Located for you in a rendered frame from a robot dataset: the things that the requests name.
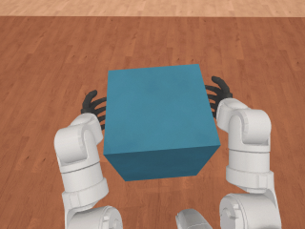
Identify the robot right forearm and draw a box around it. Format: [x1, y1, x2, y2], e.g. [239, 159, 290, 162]
[216, 97, 282, 227]

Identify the robot left forearm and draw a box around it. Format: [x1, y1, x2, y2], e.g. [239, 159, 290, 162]
[53, 113, 109, 229]

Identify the robot right hand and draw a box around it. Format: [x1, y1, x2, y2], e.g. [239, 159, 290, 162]
[204, 76, 233, 119]

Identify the robot left hand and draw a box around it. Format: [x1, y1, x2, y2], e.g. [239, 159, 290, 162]
[80, 90, 107, 131]

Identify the robot right upper arm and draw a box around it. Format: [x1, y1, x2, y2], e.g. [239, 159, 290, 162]
[219, 193, 282, 229]

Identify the carton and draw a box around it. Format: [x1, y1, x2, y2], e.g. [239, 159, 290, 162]
[103, 64, 221, 181]

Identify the right robot thigh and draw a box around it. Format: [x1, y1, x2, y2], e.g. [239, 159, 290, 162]
[175, 208, 213, 229]

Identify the robot left upper arm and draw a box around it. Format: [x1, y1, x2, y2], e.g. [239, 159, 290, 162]
[68, 205, 123, 229]

